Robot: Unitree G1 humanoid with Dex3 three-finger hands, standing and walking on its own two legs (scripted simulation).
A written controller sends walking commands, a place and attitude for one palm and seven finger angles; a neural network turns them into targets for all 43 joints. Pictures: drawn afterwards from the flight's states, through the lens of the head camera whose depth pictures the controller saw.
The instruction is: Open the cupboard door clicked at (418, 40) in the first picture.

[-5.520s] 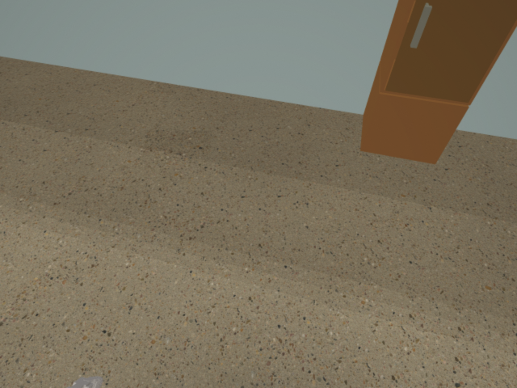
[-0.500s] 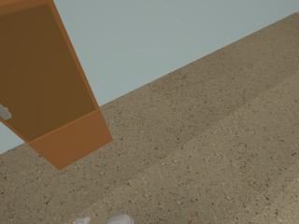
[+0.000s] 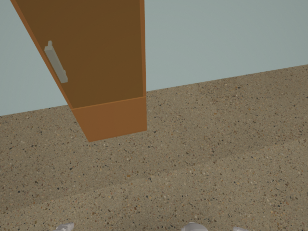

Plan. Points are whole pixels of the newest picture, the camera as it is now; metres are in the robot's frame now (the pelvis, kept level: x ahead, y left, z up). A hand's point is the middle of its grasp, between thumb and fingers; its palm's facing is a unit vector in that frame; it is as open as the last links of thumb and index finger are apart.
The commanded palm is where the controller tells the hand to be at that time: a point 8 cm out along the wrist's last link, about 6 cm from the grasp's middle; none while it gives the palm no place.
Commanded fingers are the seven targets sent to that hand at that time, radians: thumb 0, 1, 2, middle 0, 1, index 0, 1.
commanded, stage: turn to face it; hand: left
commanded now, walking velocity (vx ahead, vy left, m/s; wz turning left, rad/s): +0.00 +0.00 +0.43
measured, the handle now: (57, 62) +0.69 +0.44 -0.02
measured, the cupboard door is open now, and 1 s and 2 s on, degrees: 0 0 0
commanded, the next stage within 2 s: take the last steps up to it in 0.32 s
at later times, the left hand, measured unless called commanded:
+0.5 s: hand out of the picture -0.02 +0.18 -0.17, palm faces +0.26 -0.94 -0.24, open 7.4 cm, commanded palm none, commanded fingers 0.00 0.90 0.90 -0.20 -0.30 -0.20 -0.30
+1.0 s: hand out of the picture +0.11 +0.23 -0.17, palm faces +0.23 -0.96 -0.18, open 7.4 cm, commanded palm none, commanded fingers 0.00 0.90 0.90 -0.20 -0.30 -0.20 -0.30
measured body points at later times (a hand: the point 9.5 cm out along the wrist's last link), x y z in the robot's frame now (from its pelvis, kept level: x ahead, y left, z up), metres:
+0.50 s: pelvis -0.01 -0.02 +0.00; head +0.03 -0.02 +0.45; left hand -0.03 +0.22 -0.15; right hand +0.13 -0.25 -0.15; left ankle -0.06 +0.10 -0.71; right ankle +0.01 -0.14 -0.74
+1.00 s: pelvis +0.08 +0.03 +0.00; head +0.10 +0.04 +0.45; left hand +0.10 +0.28 -0.15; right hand +0.05 -0.19 -0.15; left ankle -0.06 +0.09 -0.74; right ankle +0.20 -0.07 -0.70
